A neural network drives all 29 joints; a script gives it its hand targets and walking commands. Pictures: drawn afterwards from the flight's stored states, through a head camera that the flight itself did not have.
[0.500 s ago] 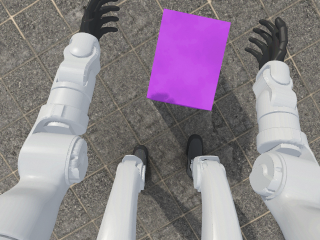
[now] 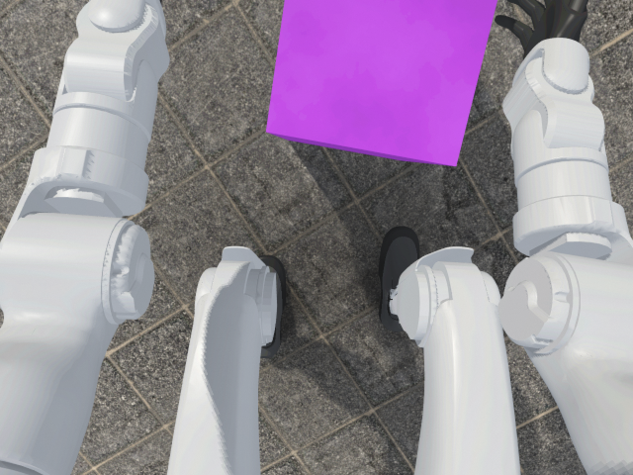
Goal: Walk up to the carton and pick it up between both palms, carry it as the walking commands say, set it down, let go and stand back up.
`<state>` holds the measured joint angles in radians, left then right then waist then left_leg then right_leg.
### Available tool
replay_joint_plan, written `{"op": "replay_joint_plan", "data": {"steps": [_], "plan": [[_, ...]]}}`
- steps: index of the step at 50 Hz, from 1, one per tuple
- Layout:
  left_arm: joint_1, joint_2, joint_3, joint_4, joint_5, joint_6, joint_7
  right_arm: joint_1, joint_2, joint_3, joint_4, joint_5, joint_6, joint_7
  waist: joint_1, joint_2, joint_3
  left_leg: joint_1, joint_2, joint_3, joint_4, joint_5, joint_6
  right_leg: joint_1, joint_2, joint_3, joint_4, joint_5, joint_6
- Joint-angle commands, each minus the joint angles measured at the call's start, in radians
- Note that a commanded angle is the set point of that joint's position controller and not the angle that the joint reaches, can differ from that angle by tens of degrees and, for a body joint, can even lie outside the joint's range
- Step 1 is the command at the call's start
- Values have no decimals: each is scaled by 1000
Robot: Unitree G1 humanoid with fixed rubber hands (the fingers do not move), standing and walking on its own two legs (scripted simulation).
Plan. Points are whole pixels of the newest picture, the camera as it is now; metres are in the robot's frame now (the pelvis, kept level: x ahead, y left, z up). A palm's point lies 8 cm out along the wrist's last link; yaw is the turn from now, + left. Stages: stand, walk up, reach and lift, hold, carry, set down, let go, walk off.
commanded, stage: reach and lift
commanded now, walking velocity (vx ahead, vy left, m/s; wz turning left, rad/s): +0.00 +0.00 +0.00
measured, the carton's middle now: (370, 49) +0.56 -0.05 -0.35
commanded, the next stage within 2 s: none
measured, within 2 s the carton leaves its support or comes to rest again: neither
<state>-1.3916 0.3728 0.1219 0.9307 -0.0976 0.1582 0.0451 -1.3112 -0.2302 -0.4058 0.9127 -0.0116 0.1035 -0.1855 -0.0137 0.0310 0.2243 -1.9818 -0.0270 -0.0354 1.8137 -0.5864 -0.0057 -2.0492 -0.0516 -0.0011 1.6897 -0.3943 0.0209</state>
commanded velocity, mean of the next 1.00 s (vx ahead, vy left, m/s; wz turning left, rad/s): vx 0.00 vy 0.00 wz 0.00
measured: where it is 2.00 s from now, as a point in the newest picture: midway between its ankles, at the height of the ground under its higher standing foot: (330, 309)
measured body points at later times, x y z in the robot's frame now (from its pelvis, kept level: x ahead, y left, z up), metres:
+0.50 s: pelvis -0.02 +0.00 -0.08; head +0.37 +0.00 +0.13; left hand +0.56 +0.17 -0.27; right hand +0.54 -0.20 -0.28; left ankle +0.08 +0.12 -0.46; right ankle +0.14 -0.14 -0.46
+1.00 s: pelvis -0.02 +0.00 -0.09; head +0.37 +0.00 +0.12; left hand +0.57 +0.15 -0.28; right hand +0.54 -0.20 -0.29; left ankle +0.08 +0.12 -0.46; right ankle +0.14 -0.14 -0.46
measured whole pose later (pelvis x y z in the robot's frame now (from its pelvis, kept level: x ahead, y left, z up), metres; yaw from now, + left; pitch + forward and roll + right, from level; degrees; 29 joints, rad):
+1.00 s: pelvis -0.02 +0.00 -0.09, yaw +0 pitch +34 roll -3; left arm -1.59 0.40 0.01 1.04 -0.18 0.14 0.06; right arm -1.58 -0.34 -0.32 1.17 0.09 0.06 -0.15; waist -0.03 0.03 0.52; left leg -2.10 -0.04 -0.04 2.13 -0.63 -0.01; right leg -2.17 -0.05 0.01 1.98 -0.41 0.04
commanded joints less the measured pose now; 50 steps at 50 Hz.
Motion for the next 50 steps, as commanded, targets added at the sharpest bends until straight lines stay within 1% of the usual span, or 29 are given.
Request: {"op": "replay_joint_plan", "data": {"steps": [1,2,5,7,9,10,11,13,14,18,19,20,21,22,23,25,27,28,29,34,35,38,39,40,41,42,47,48,50], "plan": [[-428,152,-88,-10,-68,-31,23,-342,-166,82,6,100,-36,11,-160,30,-1231,281,-34,41,-79,266,-33,710,81,-29,88,333,-2],[-436,139,-103,-34,-84,-30,27,-360,-185,73,-28,101,-42,10,-170,26,-1279,308,-35,36,-75,300,-33,732,81,-41,104,367,-2],[-431,149,-108,56,-83,-33,26,-347,-198,71,64,98,-43,17,-176,44,-1171,267,-28,34,-41,264,-36,671,79,-38,140,330,-1],[-480,159,-119,-1,-95,-42,32,-395,-206,86,23,111,-55,13,-173,38,-1223,280,-29,35,-8,287,-40,706,77,-32,167,361,-5],[-478,163,-131,62,-101,-42,33,-400,-203,91,80,115,-53,16,-175,32,-1166,251,-25,32,12,258,-38,678,74,-35,189,333,-2],[-491,162,-131,19,-109,-45,29,-409,-200,99,51,119,-54,18,-174,28,-1193,270,-28,34,14,279,-37,708,76,-34,189,359,-1],[-495,148,-150,33,-122,-47,29,-422,-206,98,65,125,-61,18,-182,33,-1175,255,-25,31,31,282,-40,690,75,-36,209,358,-2],[-487,146,-159,94,-121,-45,22,-408,-187,105,142,128,-54,30,-178,49,-1073,221,-23,28,44,245,-39,626,72,-31,220,306,-1],[-511,163,-150,73,-117,-49,22,-430,-189,114,126,137,-56,33,-161,42,-1063,210,-20,31,53,233,-41,633,70,-21,226,299,-2],[-527,182,-142,131,-106,-55,15,-459,-197,114,179,137,-61,40,-157,29,-978,142,-15,29,84,177,-37,609,66,-15,264,259,4],[-562,187,-151,73,-120,-59,16,-501,-216,112,126,141,-68,37,-167,17,-1030,180,-16,23,87,197,-34,622,64,-26,271,271,8],[-578,189,-159,96,-124,-60,16,-501,-209,122,149,159,-68,37,-158,34,-1002,158,-11,31,105,191,-35,624,64,-14,277,269,5],[-591,189,-164,85,-134,-60,15,-512,-214,125,157,169,-73,37,-167,23,-1025,150,-11,28,112,200,-37,651,61,-20,299,301,5],[-607,199,-166,47,-141,-64,17,-523,-202,136,146,180,-74,35,-155,31,-1065,180,-12,32,115,231,-37,674,61,-19,304,332,5],[-626,211,-169,21,-149,-67,21,-526,-210,142,150,186,-75,32,-163,15,-1119,201,-13,38,123,235,-40,709,62,-25,309,339,4],[-601,214,-179,82,-137,-58,21,-465,-196,139,275,185,-60,34,-164,50,-1063,209,-6,38,121,218,-40,670,60,-33,313,307,4],[-602,200,-181,58,-139,-56,21,-487,-210,134,243,182,-65,36,-167,46,-1067,221,-7,36,121,233,-40,652,61,-38,316,308,3],[-614,194,-188,48,-148,-57,20,-501,-227,127,220,177,-72,34,-189,35,-1082,233,-8,35,125,239,-42,654,60,-50,323,311,3],[-601,198,-188,56,-143,-56,19,-493,-223,124,232,183,-74,36,-176,54,-1047,206,-7,39,128,225,-42,640,62,-41,319,297,0],[-590,194,-173,83,-142,-52,18,-527,-220,137,194,190,-76,36,-150,41,-1055,208,-8,38,126,229,-35,638,61,-45,319,295,6],[-583,179,-181,97,-148,-50,16,-508,-218,142,224,188,-75,35,-162,29,-1035,164,-5,44,127,223,-39,650,61,-41,315,306,4],[-566,176,-178,108,-144,-47,12,-504,-217,133,204,183,-75,38,-161,35,-1029,167,-8,42,117,215,-38,647,61,-45,314,306,5],[-571,178,-171,116,-136,-46,14,-516,-218,138,201,187,-76,39,-149,35,-1025,164,-6,42,115,204,-36,638,63,-43,310,291,8],[-579,165,-182,96,-140,-47,10,-503,-213,134,214,184,-75,40,-166,49,-1034,173,-8,44,118,199,-39,640,66,-42,306,288,4],[-576,158,-188,98,-143,-50,10,-504,-187,149,201,196,-73,43,-143,39,-1043,199,-10,42,115,217,-35,635,65,-48,308,289,11],[-584,152,-192,96,-146,-49,9,-513,-196,146,196,184,-76,43,-162,34,-1026,168,-9,44,117,207,-36,628,68,-46,303,289,7],[-600,105,-211,96,-139,-51,6,-532,-127,184,206,201,-71,52,-143,18,-1030,185,-12,49,108,207,-33,659,72,-57,309,296,14],[-611,99,-215,64,-140,-57,7,-544,-134,184,166,197,-77,52,-149,26,-1047,219,-14,46,116,223,-32,638,75,-55,306,299,13],[-622,102,-207,67,-123,-58,12,-548,-117,191,192,201,-76,54,-137,23,-1027,189,-14,51,114,205,-35,650,77,-52,308,297,14]]}}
